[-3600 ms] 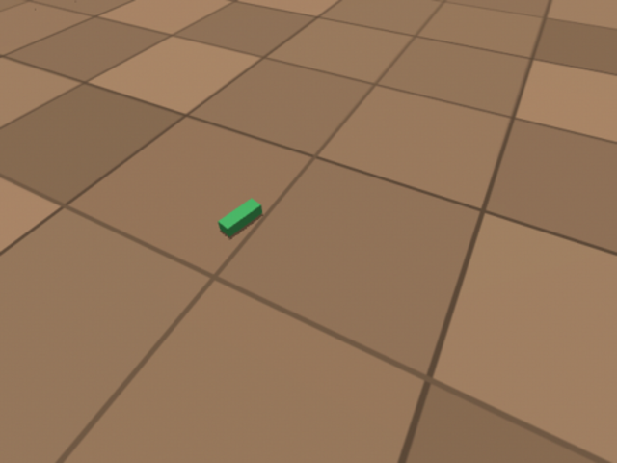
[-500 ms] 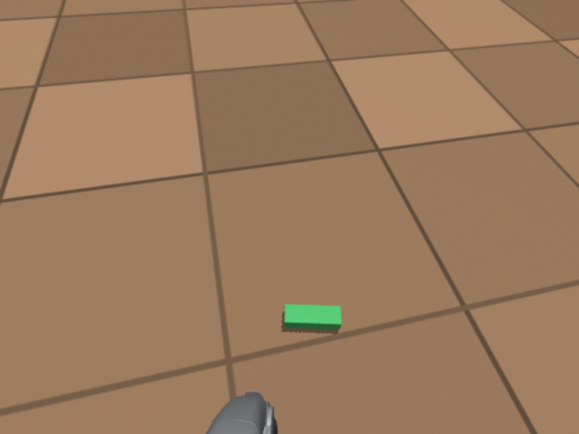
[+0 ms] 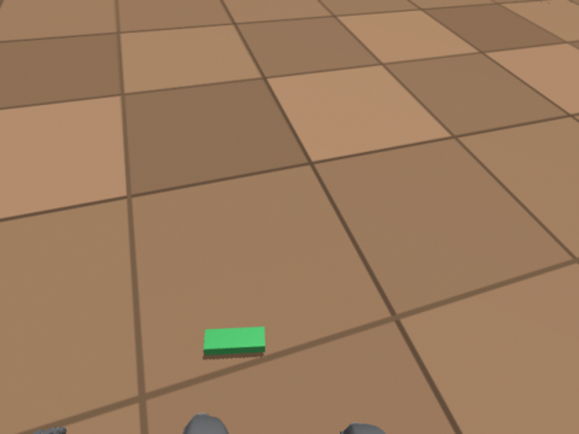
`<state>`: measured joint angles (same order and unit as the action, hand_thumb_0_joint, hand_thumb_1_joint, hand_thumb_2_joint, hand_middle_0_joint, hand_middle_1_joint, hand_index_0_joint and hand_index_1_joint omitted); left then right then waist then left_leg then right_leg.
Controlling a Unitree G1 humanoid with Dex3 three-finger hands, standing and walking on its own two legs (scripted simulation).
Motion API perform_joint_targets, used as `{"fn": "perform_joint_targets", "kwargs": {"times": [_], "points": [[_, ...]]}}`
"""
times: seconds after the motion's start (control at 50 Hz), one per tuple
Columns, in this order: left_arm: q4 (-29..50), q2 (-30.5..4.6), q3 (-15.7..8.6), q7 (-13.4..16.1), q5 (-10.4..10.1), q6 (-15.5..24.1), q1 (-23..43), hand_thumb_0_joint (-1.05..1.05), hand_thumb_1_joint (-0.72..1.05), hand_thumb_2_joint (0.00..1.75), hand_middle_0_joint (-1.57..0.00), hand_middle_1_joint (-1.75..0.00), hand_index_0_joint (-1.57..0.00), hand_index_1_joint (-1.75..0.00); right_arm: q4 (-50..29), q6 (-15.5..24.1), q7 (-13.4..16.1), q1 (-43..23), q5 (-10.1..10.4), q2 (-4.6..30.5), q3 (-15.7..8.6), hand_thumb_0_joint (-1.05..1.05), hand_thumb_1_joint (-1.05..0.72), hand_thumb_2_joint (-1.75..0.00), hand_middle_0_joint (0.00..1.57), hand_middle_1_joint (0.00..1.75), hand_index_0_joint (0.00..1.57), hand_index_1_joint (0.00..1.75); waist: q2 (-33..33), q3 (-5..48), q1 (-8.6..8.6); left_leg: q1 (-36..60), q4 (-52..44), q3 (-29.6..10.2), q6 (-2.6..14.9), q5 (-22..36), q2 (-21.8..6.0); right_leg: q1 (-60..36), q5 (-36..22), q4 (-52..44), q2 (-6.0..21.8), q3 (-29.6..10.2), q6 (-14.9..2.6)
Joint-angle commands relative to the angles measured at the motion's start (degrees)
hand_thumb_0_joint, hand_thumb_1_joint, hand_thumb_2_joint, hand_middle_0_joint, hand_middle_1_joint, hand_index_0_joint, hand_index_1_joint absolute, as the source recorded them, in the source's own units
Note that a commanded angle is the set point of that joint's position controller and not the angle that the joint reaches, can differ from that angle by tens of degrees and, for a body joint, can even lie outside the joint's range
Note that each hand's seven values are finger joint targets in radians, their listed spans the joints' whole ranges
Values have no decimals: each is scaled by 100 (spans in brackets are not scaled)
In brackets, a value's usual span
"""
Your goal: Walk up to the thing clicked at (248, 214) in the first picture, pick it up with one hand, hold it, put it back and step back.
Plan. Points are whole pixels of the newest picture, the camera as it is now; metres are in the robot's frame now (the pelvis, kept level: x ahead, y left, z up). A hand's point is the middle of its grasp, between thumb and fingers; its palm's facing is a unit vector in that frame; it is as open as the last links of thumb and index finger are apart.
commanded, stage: walk up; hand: left
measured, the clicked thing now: (235, 340) +0.52 +0.16 -0.69
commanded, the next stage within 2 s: none
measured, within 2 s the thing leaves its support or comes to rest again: neither
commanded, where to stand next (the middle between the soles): +0.16 -0.06 m, yaw +5 degrees
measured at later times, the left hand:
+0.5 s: hand out of the picture +0.09 +0.16 -0.12, palm faces +0.09 -0.93 -0.35, open 7.4 cm
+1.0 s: hand out of the picture +0.10 +0.21 -0.10, palm faces +0.09 -0.92 -0.38, open 7.4 cm
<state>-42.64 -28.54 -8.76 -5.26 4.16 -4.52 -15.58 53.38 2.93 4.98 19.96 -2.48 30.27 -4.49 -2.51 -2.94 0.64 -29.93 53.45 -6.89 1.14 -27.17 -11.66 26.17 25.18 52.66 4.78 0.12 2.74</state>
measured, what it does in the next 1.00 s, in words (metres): steps on the spot: left foot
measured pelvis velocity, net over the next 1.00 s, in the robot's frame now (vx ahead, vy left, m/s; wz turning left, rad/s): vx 0.04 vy -0.07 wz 0.12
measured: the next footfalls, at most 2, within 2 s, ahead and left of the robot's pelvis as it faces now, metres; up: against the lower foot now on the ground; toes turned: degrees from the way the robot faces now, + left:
left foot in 0.36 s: +0.11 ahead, +0.04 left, +0.00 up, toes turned +7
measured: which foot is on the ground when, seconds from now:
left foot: up 0.00-0.34, down 0.36-1.00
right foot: down 0.00-1.00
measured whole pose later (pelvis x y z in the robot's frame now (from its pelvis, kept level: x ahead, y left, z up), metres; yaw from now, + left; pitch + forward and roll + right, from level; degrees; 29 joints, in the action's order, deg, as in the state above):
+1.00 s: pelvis +0.04 -0.07 +0.05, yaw +7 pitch -3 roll -1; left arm -60.3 -23.2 -0.5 0.2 0.5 1.5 -7.0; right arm 63.2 -0.9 -1.8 6.4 -0.5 20.8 -0.3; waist -0.1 -3.6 0.0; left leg -15.9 33.9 0.5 0.7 -15.3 -0.8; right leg 12.1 16.8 31.7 3.6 2.8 1.5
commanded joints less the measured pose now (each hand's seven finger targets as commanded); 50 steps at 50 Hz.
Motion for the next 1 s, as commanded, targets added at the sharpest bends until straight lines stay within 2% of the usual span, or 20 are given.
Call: {"fn": "perform_joint_targets", "kwargs": {"times": [0.0, 0.06, 0.16, 0.22, 0.28, 0.32, 0.36, 0.38, 0.4, 0.44, 0.48, 0.52, 0.56, 0.62, 0.66, 0.68, 0.72, 0.76, 0.8, 0.98], "points": [[500, -1976, -445, 198, -75, 174, -79, 0, 90, 90, -20, -30, -20, -30, -615, 106, 274, -474, 97, 993, -312, 0, -90, -90, 20, 30, 20, 30, -1369, -534, -438, -2103, 2000, 328, 42, -512, 975, -647, 2581, -4403, 1652, -3716, -1392], [334, -1384, -265, 263, -62, 253, -119, 0, 90, 90, -20, -30, -20, -30, -90, 179, 176, -104, 277, 1084, -240, 0, -90, -90, 20, 30, 20, 30, -922, -453, -373, -1616, 1527, 457, 36, 42, 785, -968, 354, -3025, 892, -1878, -1218], [60, -989, 15, 383, -215, 520, -286, 0, 90, 90, -20, -30, -20, -30, -181, 188, -204, -165, 183, 617, -50, 0, -90, -90, 20, 30, 20, 30, -562, -328, -378, -705, 322, 632, 156, 322, 856, -1026, -343, -3063, 1154, -1722, -1630], [-159, -963, 126, 494, -322, 664, -431, 0, 90, 90, -20, -30, -20, -30, -406, 138, -306, -515, 193, 455, 10, 0, -90, -90, 20, 30, 20, 30, -150, -23, -351, -213, -326, 391, 174, 590, 928, -1462, -2416, -2696, 1450, -1700, -1404], [-183, -945, 220, 562, -435, 709, -107, 0, 90, 90, -20, -30, -20, -30, -403, 115, -332, -408, 211, 279, 40, 0, -90, -90, 20, 30, 20, 30, -16, 216, -140, 828, -1375, 649, 237, 1147, 1093, -1391, -4292, -2093, 1393, -958, -1163], [-229, -822, 338, 600, -478, 715, -150, 0, 90, 90, -20, -30, -20, -30, -358, 110, -324, -418, 210, 361, -22, 0, -90, -90, 20, 30, 20, 30, 129, 351, -79, 1805, -2150, 564, 450, 2405, 1114, -1062, -4624, -1382, 933, -400, -558], [-252, -571, 435, 633, -546, 765, -207, 0, 90, 90, -20, -30, -20, -30, -480, 98, -285, -423, 204, 762, -138, 0, -90, -90, 20, 30, 20, 30, 764, 837, -27, 2950, -1910, -1219, 1289, 4479, -45, -15, -3351, -212, 153, 12, 153], [-417, -554, 395, 695, -596, 709, -457, 0, 90, 90, -20, -30, -20, -30, -563, 91, -288, -551, 290, 859, -127, 0, -90, -90, 20, 30, 20, 30, 639, 1238, -89, 2809, -1743, -1855, 2104, 4918, -800, -316, -1722, 79, -93, -36, 309], [-558, -608, 387, 734, -512, 689, -269, 0, 90, 90, -20, -30, -20, -30, -512, 58, -298, -769, 352, 732, -121, 0, -90, -90, 20, 30, 20, 30, 720, 1068, -122, 2271, -1720, -1981, 2175, 4904, -973, -513, 295, -173, -71, -366, 167], [-555, -588, 404, 681, -453, 703, 60, 0, 90, 90, -20, -30, -20, -30, -464, -12, -314, -1014, 338, 561, -43, 0, -90, -90, 20, 30, 20, 30, 441, 766, -144, 1468, -2005, -1226, 1605, 4059, -490, -769, 810, -613, -68, -368, -142], [-727, -571, 410, 666, -426, 750, -268, 0, 90, 90, -20, -30, -20, -30, -488, -86, -340, -1500, 320, 586, -14, 0, -90, -90, 20, 30, 20, 30, 498, 523, -373, 936, -1785, -602, 895, 3144, 77, -1318, -661, -1942, -73, -271, -378], [-788, -1071, 314, 753, -331, 915, -191, 0, 90, 90, -20, -30, -20, -30, -532, -179, -407, -1764, 298, 254, 57, 0, -90, -90, 20, 30, 20, 30, -126, 326, -397, 314, -687, 165, 111, 2740, 1010, -1518, -2008, -2887, 996, -1760, -900], [-764, -1442, 234, 793, -345, 922, 384, 0, 90, 90, -20, -30, -20, -30, -405, -302, -413, -1521, 179, 407, -65, 0, -90, -90, 20, 30, 20, 30, -423, 119, -161, 498, -222, 398, 62, -224, 928, -805, -2398, -2910, 2021, -2410, -1769], [-759, -1033, 345, 791, -331, 947, 567, 0, 90, 90, -20, -30, -20, -30, -289, -282, -516, -1619, 186, 301, -53, 0, -90, -90, 20, 30, 20, 30, -123, -24, -111, 609, -764, 426, 104, 80, 908, -1061, -2717, -2586, 1380, -1395, -1357], [-885, -987, 379, 791, -329, 954, 592, 0, 90, 90, -20, -30, -20, -30, -182, -224, -556, -1602, 216, 139, -7, 0, -90, -90, 20, 30, 20, 30, -369, 192, -106, 983, -1552, 571, 122, 1394, 887, -1354, -3442, -2221, 983, -852, -984], [-891, -974, 394, 769, -358, 940, 694, 0, 90, 90, -20, -30, -20, -30, -100, -187, -547, -1487, 223, 139, -12, 0, -90, -90, 20, 30, 20, 30, -363, 409, -62, 1502, -1887, 541, 142, 2580, 834, -1220, -3471, -2031, 773, -578, -813], [-822, -758, 458, 720, -379, 886, 760, 0, 90, 90, -20, -30, -20, -30, 7, -124, -505, -1401, 208, 326, -56, 0, -90, -90, 20, 30, 20, 30, -293, 832, -45, 2172, -2008, 172, 357, 3424, 605, -1043, -3046, -1660, 362, -145, -511], [-936, -593, 517, 692, -394, 847, 698, 0, 90, 90, -20, -30, -20, -30, 65, -102, -522, -1668, 262, 506, -40, 0, -90, -90, 20, 30, 20, 30, 29, 984, -163, 2062, -1936, -282, 573, 2906, 280, -1138, -1732, -1876, 66, -30, -359], [-1057, -685, 522, 686, -346, 841, 962, 0, 90, 90, -20, -30, -20, -30, 144, -161, -536, -1835, 267, 367, 38, 0, -90, -90, 20, 30, 20, 30, -54, 762, -144, 1476, -2135, 2, 361, 2187, 483, -1505, -1054, -2448, 263, -341, -473], [-1548, -606, 607, 576, -392, 730, 1025, 0, 90, 90, -20, -30, -20, -30, 587, -175, -585, -2087, 175, 463, 162, 0, -90, -90, 20, 30, 20, 30, 636, 99, -234, 1019, -3583, -465, 237, 149, 343, -1650, -426, -2897, 1, -49, -465]]}}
